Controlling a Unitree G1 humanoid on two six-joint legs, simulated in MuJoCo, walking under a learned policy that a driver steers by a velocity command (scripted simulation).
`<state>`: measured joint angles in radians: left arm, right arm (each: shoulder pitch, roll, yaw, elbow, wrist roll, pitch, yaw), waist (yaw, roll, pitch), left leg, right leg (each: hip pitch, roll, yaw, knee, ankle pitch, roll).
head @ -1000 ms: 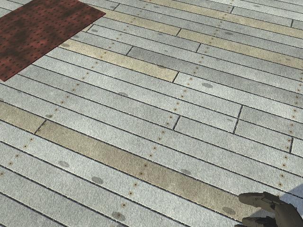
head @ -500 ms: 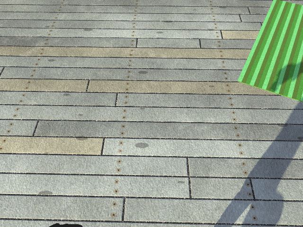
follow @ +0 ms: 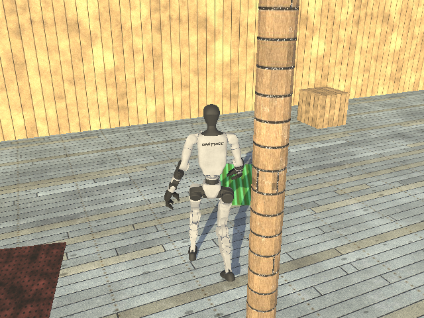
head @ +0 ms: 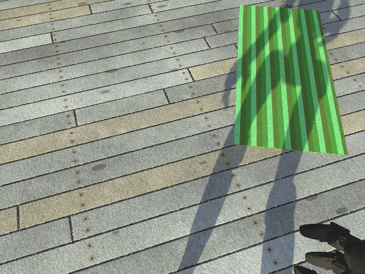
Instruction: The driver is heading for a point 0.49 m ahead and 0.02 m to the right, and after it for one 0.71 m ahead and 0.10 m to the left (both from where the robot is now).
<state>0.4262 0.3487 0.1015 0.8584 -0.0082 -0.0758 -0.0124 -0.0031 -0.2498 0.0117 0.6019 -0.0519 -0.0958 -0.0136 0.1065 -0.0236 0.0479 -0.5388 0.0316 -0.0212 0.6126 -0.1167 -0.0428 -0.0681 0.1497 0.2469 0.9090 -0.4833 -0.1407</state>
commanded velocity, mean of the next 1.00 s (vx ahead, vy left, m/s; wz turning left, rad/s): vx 0.82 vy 0.00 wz -0.18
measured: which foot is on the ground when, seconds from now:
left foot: down 0.00-0.42, up 0.44-0.82, down 0.84-1.00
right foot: up 0.00-0.40, down 0.42-0.82, up 0.84-1.00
